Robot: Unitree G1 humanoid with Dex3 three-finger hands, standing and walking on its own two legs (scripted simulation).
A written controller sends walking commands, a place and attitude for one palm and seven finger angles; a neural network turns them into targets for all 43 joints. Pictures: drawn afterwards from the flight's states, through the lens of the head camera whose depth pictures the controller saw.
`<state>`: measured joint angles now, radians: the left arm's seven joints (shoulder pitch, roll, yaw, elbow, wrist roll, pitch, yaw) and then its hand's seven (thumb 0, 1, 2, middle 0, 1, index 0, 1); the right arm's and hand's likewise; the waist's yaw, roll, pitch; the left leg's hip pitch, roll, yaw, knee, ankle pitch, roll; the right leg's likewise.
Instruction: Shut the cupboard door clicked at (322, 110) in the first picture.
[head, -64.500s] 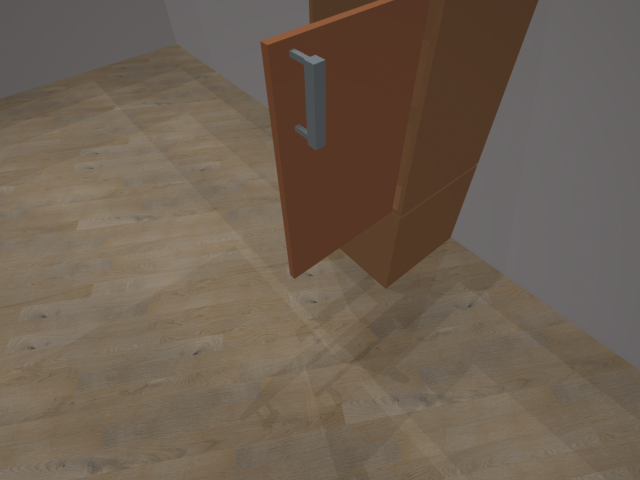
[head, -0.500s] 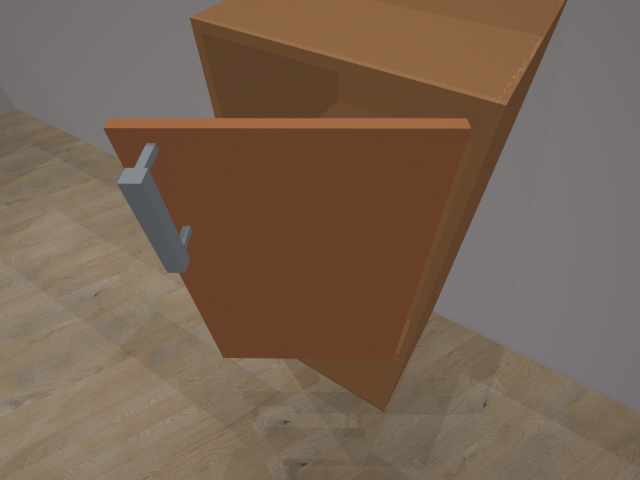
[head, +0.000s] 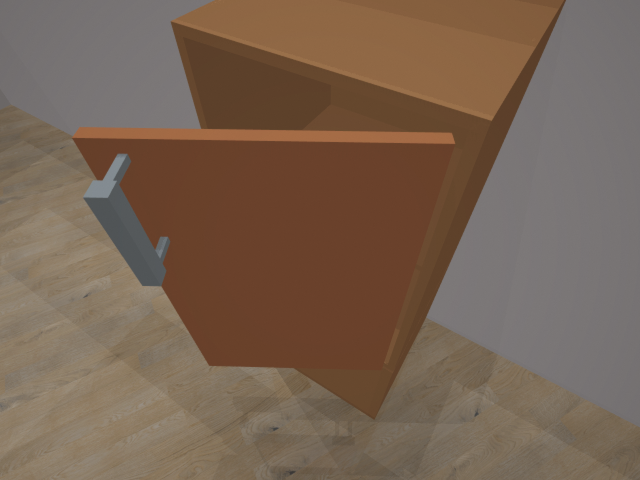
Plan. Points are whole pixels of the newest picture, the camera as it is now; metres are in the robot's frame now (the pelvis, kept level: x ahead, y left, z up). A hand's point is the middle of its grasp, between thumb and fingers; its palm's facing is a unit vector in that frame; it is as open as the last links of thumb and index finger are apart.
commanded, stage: come to a stop and stand still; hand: left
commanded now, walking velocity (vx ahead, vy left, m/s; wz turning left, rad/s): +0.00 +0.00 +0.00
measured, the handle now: (138, 224) +0.35 +0.23 +0.15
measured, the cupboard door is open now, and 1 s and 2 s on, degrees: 31 31 31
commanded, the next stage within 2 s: look again from close up in 0.36 s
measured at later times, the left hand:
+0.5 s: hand out of the picture -0.01 +0.14 -0.18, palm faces +0.03 -0.98 -0.19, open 7.3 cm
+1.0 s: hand out of the picture -0.03 +0.13 -0.18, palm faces +0.04 -0.98 -0.19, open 7.4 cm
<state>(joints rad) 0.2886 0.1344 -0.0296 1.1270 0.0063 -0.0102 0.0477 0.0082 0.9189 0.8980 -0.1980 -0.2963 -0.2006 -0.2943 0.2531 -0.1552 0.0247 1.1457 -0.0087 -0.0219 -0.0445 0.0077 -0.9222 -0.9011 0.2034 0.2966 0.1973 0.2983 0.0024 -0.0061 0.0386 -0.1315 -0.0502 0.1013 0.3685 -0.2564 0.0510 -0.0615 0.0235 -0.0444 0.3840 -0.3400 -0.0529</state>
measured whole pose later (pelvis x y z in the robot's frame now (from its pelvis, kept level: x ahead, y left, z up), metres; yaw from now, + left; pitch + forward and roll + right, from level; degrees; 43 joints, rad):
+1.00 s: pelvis +0.00 -0.03 +0.00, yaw +0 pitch +0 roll +2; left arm 0.32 0.12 -0.02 1.13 0.00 -0.01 0.05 0.00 0.91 0.90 -0.20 -0.30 -0.20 -0.29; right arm 0.27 -0.13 0.02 1.16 -0.01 -0.01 -0.05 0.01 -0.92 -0.90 0.20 0.30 0.20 0.30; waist 0.01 -0.01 0.04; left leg -0.11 -0.01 0.09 0.38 -0.26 0.00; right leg -0.02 0.07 -0.06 0.35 -0.32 -0.10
